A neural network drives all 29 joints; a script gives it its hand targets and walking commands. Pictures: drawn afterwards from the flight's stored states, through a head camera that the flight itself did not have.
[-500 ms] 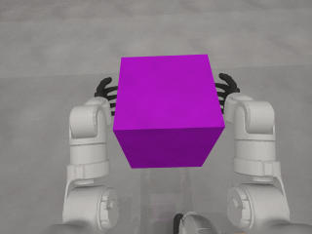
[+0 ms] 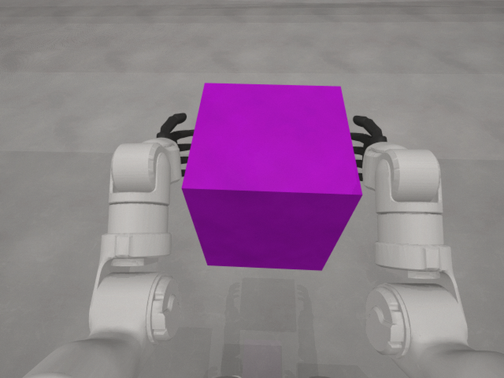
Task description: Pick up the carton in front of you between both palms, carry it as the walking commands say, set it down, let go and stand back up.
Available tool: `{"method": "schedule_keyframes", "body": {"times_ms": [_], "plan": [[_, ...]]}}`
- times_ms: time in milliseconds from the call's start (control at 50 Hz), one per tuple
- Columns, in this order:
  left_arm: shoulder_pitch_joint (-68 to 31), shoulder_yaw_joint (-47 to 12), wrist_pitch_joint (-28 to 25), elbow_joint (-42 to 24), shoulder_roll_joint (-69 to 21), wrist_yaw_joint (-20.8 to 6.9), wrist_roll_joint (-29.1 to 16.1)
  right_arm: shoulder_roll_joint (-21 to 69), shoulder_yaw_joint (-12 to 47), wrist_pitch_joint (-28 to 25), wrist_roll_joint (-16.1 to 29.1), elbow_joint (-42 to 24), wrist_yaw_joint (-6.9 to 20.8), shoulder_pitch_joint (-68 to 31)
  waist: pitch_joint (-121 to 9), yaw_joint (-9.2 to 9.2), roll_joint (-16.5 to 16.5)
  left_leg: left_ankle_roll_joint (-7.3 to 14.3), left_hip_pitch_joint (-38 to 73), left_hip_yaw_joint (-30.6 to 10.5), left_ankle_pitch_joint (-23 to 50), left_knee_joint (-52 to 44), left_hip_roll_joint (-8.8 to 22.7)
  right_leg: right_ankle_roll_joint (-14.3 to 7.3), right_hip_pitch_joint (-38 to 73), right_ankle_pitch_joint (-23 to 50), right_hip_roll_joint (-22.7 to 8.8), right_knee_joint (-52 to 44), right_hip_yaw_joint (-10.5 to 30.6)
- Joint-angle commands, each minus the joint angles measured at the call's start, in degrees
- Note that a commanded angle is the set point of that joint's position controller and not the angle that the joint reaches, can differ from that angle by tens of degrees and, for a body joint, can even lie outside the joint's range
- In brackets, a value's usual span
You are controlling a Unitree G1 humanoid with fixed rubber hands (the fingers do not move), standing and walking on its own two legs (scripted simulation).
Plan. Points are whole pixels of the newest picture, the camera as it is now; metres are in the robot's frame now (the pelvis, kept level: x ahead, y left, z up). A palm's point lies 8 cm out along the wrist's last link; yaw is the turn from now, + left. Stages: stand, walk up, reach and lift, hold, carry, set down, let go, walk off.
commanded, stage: carry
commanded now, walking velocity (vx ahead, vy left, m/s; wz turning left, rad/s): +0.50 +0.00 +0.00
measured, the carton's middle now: (267, 184) +0.40 +0.02 +0.08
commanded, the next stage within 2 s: none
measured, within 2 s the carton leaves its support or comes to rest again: neither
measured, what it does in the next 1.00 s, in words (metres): walks ahead: right foot, then left foot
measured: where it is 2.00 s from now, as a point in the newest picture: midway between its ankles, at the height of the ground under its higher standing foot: (271, 160)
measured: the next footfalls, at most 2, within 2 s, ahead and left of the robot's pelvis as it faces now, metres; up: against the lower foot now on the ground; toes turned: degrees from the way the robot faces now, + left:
right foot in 0.30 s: +0.38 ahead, -0.09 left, +0.00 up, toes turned -5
left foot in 0.76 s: +0.65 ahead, +0.10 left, +0.00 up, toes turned +8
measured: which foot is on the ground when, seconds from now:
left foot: down 0.00-0.32, up 0.34-0.74, down 0.76-1.00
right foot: up 0.00-0.28, down 0.30-0.78, up 0.80-1.00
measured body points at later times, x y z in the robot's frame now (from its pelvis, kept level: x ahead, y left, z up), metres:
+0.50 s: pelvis +0.32 -0.03 +0.03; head +0.41 -0.04 +0.47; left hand +0.67 +0.14 +0.10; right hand +0.70 -0.16 +0.10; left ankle +0.27 +0.11 -0.63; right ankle +0.34 -0.09 -0.72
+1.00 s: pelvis +0.63 +0.03 +0.03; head +0.60 +0.04 +0.48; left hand +0.91 +0.16 +0.09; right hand +0.88 -0.14 +0.10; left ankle +0.61 +0.10 -0.72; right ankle +0.67 -0.12 -0.67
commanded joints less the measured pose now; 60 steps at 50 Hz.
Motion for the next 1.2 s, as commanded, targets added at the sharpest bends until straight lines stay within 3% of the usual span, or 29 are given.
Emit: {"method": "schedule_keyframes", "body": {"times_ms": [0,40,120,200,240,260,280,300,320,340,360,380,400,440,500,560,660,700,720,740,760,780,820,840,880,920,1020,1140,1180], "plan": [[-42.4,-30.0,2.8,-11.7,-67.1,-14.5,-23.4,58.3,33.6,0.4,27.3,-8.4,9.9,-43.2,-26.7,-3.83,3.6,9.0,32.4,-33.8,16.8,-8.8,25.3,1.3,-22.5,1.3,-4.8,1.5,0.4],[-39.9,-29.6,2.3,-14.4,-67.4,-13.1,-20.8,63.8,36.7,0.5,31.5,-12.2,10.4,-46.4,-24.9,-3.82,2.4,7.0,26.4,-28.9,14.4,-9.9,22.1,1.5,-19.8,2.7,-5.5,-4.1,-1.3],[-32.9,-30.8,-0.3,-17.1,-66.7,-10.7,-15.5,68.1,40.5,-1.2,34.7,-15.7,11.7,-44.0,-27.0,-5.82,6.6,3.4,33.3,-20.5,39.6,-6.2,17.5,-0.3,-20.8,10.7,-2.8,-16.2,-4.8],[-26.6,-34.0,-3.0,-18.8,-65.1,-9.8,-12.1,68.8,44.5,-3.5,35.3,-16.8,13.1,-38.7,-28.2,-7.51,8.1,-0.6,37.1,-11.8,51.2,-2.1,12.6,-1.4,-10.3,22.5,2.9,-39.3,-11.0],[-25.0,-36.0,-4.1,-20.5,-64.1,-9.9,-11.7,67.3,45.7,-4.8,34.7,-17.2,13.3,-35.7,-30.5,-6.29,10.6,-3.0,34.3,-8.6,58.1,3.3,12.4,-2.1,4.7,29.3,5.4,-49.0,-13.4],[-24.8,-37.2,-4.5,-21.4,-63.7,-10.0,-11.9,66.5,46.3,-5.3,34.5,-17.6,13.4,-34.3,-32.6,-3.78,10.8,-4.9,30.1,-6.2,56.5,9.0,12.8,-2.8,16.3,35.8,3.7,-55.2,-12.9],[-23.1,-37.9,-4.8,-22.0,-63.0,-10.3,-12.1,65.4,47.0,-5.7,34.3,-17.9,13.5,-33.9,-33.2,-0.54,8.4,-6.1,21.7,-5.1,46.8,15.4,12.3,-3.2,28.7,40.0,-0.4,-57.9,-10.0],[-21.6,-38.4,-4.9,-22.0,-62.3,-10.8,-12.5,64.6,47.6,-5.7,33.7,-17.5,13.6,-33.0,-36.9,-1.36,-1.9,-8.2,6.7,-5.4,2.4,23.3,10.0,-6.3,46.2,64.9,-16.0,-49.4,5.1],[-17.8,-37.3,-4.9,-20.0,-60.0,-10.8,-11.6,65.0,46.6,-5.0,33.2,-15.1,13.6,-28.8,-44.7,1.79,-13.8,-11.9,-12.2,-8.0,-21.6,44.4,3.4,-19.3,64.0,61.2,-27.7,-48.0,27.1],[-13.7,-38.7,-4.6,-19.7,-61.8,-11.3,-12.5,62.9,46.1,-4.9,31.9,-16.1,13.3,-25.0,-45.0,2.01,-7.9,-10.1,-16.9,-10.8,-18.9,47.9,5.8,-18.4,63.1,51.1,-25.6,-50.7,27.5],[-15.1,-40.0,-4.6,-22.7,-63.4,-12.0,-13.9,63.1,45.8,-4.8,30.8,-17.4,13.0,-25.0,-39.9,1.85,-5.0,-9.3,-19.5,-10.7,-15.7,44.0,7.3,-14.6,59.4,48.4,-22.0,-52.9,22.6],[-17.2,-41.6,-4.2,-25.8,-65.2,-12.6,-15.9,62.8,44.9,-4.9,29.3,-18.1,12.7,-23.4,-34.8,1.23,-0.6,-9.6,-20.0,-9.5,-12.8,37.5,8.3,-11.0,55.4,51.5,-20.4,-54.3,18.0],[-18.5,-43.2,-3.9,-28.4,-66.5,-13.3,-17.8,62.3,44.1,-4.9,27.6,-18.6,12.2,-20.9,-32.4,0.96,0.5,-9.8,-18.3,-8.9,-9.7,32.4,8.5,-9.1,51.7,53.0,-18.7,-55.7,15.1],[-17.9,-45.2,-3.2,-31.8,-68.4,-14.6,-20.4,62.1,43.5,-5.0,24.2,-19.6,11.3,-15.1,-30.8,0.05,-1.2,-10.1,-13.7,-7.1,-7.7,24.4,8.2,-5.9,47.5,54.8,-16.5,-57.3,10.5],[-12.9,-46.6,-2.1,-34.4,-67.7,-16.8,-22.2,60.8,43.7,-5.3,19.1,-21.6,9.8,-6.6,-28.7,0.03,-4.3,-10.8,-13.0,-3.3,-6.8,15.0,6.7,-5.3,46.0,61.3,-15.3,-57.8,6.0],[-4.6,-46.2,-1.2,-33.2,-65.7,-18.7,-21.3,58.9,44.7,-5.1,15.8,-23.8,9.2,0.7,-25.1,0.09,-6.9,-11.0,-10.9,-0.3,0.5,5.4,5.7,-4.3,42.9,62.2,-13.5,-58.4,1.1],[8.4,-45.6,-0.2,-32.8,-61.4,-19.3,-17.2,59.3,47.3,-2.7,18.3,-25.6,11.5,8.1,-17.7,-0.08,-9.9,-10.4,0.3,3.3,12.8,-9.4,5.1,-2.1,34.8,56.4,-11.6,-59.2,-6.3],[11.5,-44.9,0.5,-32.8,-61.6,-19.4,-16.6,58.9,47.4,-1.7,19.9,-25.7,12.7,9.9,-17.8,-1.31,-7.6,-9.1,12.5,6.2,13.0,-13.2,4.2,-0.3,28.4,53.2,-11.2,-51.6,-10.0],[12.5,-44.7,0.8,-33.0,-61.2,-19.4,-16.0,58.6,47.2,-1.2,20.4,-25.5,13.3,11.0,-19.2,-1.89,-5.4,-8.5,21.3,5.1,8.6,-11.8,5.6,0.8,22.5,45.7,-9.9,-46.0,-11.1],[12.9,-44.4,1.2,-33.2,-60.6,-19.4,-15.5,58.1,46.7,-0.7,20.6,-25.5,13.8,12.6,-20.9,-3.0,1.5,-6.9,29.1,-8.0,3.6,-12.3,15.4,2.4,14.2,27.7,-8.0,-33.9,-12.0],[10.3,-45.2,2.0,-34.6,-61.0,-19.2,-16.1,57.5,46.3,-0.8,20.3,-23.9,14.2,11.3,-22.6,-3.16,15.4,2.4,38.9,-32.1,-4.4,-15.9,28.3,3.9,-3.2,9.5,-1.9,-20.0,-10.2],[9.2,-45.5,2.1,-35.0,-60.8,-19.2,-16.2,58.6,46.5,-0.8,21.5,-23.7,14.6,11.7,-19.2,-3.2,15.8,5.4,36.5,-39.5,-5.7,-21.2,30.2,2.5,-11.7,-3.2,-0.9,-12.5,-5.0],[8.5,-45.9,1.5,-34.4,-63.3,-19.2,-16.5,61.2,47.9,-0.9,23.7,-25.6,15.2,8.3,-16.3,-2.92,7.5,3.3,28.6,-30.1,-2.4,-22.1,27.9,0.8,-11.5,0.0,-5.6,-9.4,-2.4],[9.2,-46.2,1.1,-34.0,-64.8,-19.0,-16.4,62.0,48.5,-1.1,24.6,-26.5,15.5,7.1,-15.5,-2.7,4.1,1.4,24.5,-25.3,-2.8,-23.5,26.6,0.7,-9.7,4.1,-7.7,-13.1,-1.8],[10.8,-46.6,0.3,-33.7,-66.4,-18.5,-16.0,62.8,49.6,-1.5,25.9,-27.9,16.0,6.4,-15.8,-2.34,6.0,-1.3,20.1,-16.9,-5.1,-25.9,23.8,1.7,-5.3,8.7,-7.7,-20.7,-3.7],[12.8,-47.0,-0.4,-33.6,-66.8,-17.8,-15.4,62.2,49.9,-1.8,26.2,-28.2,16.4,8.0,-15.6,-2.32,8.7,-1.2,20.0,-12.4,-4.0,-27.4,22.4,3.0,-4.7,11.0,-7.3,-27.3,-5.9],[15.0,-47.8,-0.9,-35.6,-65.3,-16.8,-15.0,59.4,49.5,-2.0,25.8,-29.8,16.5,11.1,-12.6,-2.74,9.1,-1.9,24.3,-6.5,5.4,-27.2,20.7,4.2,-5.8,19.5,-6.3,-42.3,-10.1],[14.6,-47.4,1.2,-38.3,-60.3,-16.6,-16.0,54.6,48.0,-0.5,23.6,-30.8,15.3,13.6,-9.3,-3.36,10.7,-2.7,29.4,-2.4,18.9,-21.5,19.6,2.5,-3.5,21.5,-4.2,-49.8,-14.2],[15.1,-46.7,1.8,-37.2,-59.2,-16.8,-15.9,53.4,47.9,0.1,23.3,-30.5,15.1,12.9,-11.1,-2.24,9.9,-4.3,27.3,1.1,27.0,-12.5,18.4,1.3,6.7,19.8,-1.4,-54.0,-17.8]]}}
